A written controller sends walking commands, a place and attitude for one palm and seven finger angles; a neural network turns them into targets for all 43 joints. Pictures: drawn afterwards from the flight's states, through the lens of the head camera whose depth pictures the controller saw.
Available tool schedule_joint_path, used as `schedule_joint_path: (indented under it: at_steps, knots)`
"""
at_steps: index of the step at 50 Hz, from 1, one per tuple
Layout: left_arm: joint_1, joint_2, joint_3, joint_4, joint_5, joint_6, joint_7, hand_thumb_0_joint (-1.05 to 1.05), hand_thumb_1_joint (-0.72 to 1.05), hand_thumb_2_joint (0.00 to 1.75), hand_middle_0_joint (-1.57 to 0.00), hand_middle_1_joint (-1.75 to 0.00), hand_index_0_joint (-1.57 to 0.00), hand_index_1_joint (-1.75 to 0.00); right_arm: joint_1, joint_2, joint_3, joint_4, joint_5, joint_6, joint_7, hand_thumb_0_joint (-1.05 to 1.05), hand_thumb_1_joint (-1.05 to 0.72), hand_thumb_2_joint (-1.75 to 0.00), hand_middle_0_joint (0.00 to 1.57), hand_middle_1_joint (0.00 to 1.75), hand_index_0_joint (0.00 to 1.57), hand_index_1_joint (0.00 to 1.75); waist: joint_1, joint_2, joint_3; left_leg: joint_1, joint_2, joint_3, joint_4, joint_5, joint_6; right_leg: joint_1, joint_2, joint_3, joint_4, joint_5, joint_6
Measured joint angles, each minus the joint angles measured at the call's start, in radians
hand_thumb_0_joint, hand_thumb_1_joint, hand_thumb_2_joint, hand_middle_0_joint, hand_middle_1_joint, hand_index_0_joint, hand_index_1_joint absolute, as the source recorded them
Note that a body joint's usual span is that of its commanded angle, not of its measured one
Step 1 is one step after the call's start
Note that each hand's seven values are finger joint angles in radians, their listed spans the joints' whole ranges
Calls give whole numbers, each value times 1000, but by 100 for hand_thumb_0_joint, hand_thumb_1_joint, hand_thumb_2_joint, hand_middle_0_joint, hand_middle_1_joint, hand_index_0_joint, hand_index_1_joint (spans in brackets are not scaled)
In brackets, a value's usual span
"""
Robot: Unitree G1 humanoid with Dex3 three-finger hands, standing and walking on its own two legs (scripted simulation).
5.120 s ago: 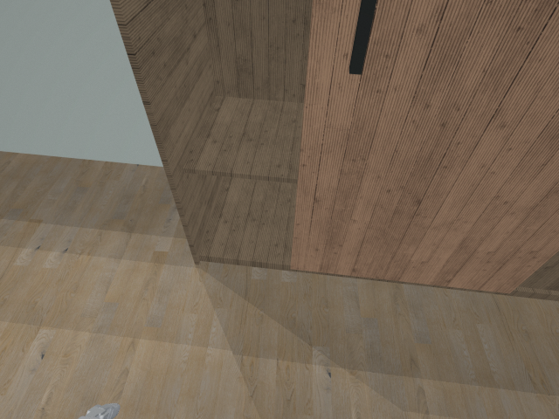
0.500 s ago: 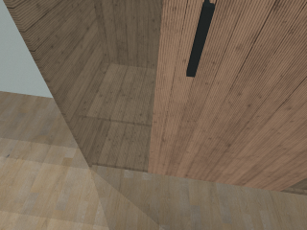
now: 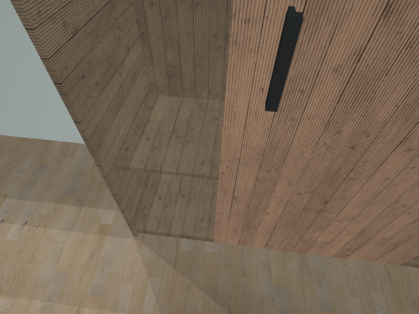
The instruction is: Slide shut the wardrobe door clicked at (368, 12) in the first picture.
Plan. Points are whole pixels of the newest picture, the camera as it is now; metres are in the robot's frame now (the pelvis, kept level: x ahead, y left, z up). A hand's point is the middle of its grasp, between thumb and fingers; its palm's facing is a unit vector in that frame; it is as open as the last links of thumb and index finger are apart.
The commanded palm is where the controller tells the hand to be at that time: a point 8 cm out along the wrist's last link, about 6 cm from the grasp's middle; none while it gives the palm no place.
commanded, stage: look again from close up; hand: right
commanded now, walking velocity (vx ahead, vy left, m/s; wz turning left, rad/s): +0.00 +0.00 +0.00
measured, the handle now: (280, 62) +0.50 -0.10 +0.24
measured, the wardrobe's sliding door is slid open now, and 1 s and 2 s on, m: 0.38 0.38 0.38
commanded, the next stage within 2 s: raise the hand with hooked fingers in 1.02 s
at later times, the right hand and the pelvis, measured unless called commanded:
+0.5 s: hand out of the picture +0.02 -0.18 -0.17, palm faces +0.02 +0.97 -0.23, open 7.3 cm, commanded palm none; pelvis +0.02 +0.01 +0.00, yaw +0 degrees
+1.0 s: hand out of the picture +0.02 -0.17 -0.17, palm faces +0.04 +0.97 -0.22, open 7.3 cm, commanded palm none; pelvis +0.03 +0.00 +0.00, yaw -1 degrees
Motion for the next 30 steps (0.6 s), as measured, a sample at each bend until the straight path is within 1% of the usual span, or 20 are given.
schedule_joint_path:
  at_steps: [13, 30]
  knots:
    - [-28, -2, 1, 4, -1, 0, 8, 0, 92, 90, -20, -30, -20, -30, -9, -7, -7, 6, -1, -3, -2, 0, -91, -90, 20, 30, 20, 30, -3, 1, -12, 31, -10, 2, -27, -7, 8, 23, -9, 2, -8, -17, 12]
    - [-12, -1, -2, 20, 0, 1, 11, 0, 92, 90, -20, -30, -20, -30, -9, -17, -15, 8, 0, -3, -4, 0, -91, -90, 20, 30, 20, 30, -1, -5, -12, 56, -4, 3, -52, -11, 5, 45, -2, 1, -27, -24, 11]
